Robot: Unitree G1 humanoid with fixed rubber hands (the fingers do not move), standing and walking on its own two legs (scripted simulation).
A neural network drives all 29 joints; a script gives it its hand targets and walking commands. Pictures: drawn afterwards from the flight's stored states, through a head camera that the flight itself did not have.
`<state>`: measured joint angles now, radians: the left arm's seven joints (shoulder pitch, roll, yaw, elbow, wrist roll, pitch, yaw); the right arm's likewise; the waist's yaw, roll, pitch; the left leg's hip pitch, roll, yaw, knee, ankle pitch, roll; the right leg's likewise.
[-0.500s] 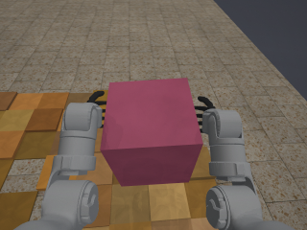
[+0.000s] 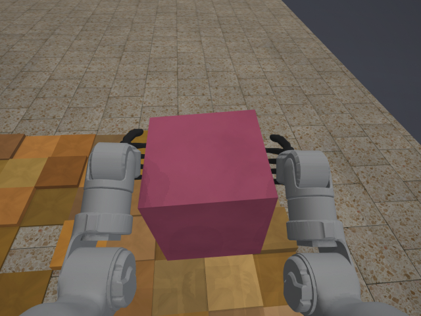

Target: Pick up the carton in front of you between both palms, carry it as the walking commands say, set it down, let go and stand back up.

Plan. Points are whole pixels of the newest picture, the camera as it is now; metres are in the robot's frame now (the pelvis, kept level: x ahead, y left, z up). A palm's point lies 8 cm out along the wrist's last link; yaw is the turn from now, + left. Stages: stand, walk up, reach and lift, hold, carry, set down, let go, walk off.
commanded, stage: carry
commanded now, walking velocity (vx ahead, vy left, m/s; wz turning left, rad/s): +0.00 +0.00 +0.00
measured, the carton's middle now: (208, 189) +0.35 +0.00 +0.04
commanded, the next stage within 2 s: none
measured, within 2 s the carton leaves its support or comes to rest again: neither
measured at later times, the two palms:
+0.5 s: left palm (126, 162) +0.36 +0.16 +0.12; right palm (283, 167) +0.35 -0.14 +0.12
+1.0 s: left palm (125, 166) +0.35 +0.16 +0.12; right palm (282, 170) +0.35 -0.14 +0.12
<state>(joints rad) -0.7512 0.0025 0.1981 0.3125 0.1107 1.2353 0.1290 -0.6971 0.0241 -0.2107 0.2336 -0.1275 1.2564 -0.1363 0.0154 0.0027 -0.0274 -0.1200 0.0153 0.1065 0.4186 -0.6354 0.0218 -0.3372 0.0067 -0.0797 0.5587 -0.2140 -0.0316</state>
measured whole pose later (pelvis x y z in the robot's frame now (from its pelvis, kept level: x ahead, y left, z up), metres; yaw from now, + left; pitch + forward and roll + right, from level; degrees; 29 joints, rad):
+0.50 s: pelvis +0.00 +0.00 +0.00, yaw +0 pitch +0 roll -1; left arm -0.76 0.00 0.20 0.28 0.11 1.25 0.14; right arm -0.70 0.03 -0.22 0.19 -0.13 1.26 -0.14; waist 0.02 0.00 0.01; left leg -0.15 0.03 0.13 0.47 -0.65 0.01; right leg -0.36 0.01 -0.09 0.58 -0.23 -0.03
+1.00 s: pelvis -0.01 +0.00 +0.00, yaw +0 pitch +0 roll -1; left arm -0.76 0.00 0.20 0.26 0.11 1.25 0.14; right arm -0.70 0.03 -0.22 0.18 -0.13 1.25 -0.14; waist 0.02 0.00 0.02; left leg -0.17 0.04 0.14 0.50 -0.66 0.01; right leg -0.38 0.01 -0.09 0.59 -0.22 -0.03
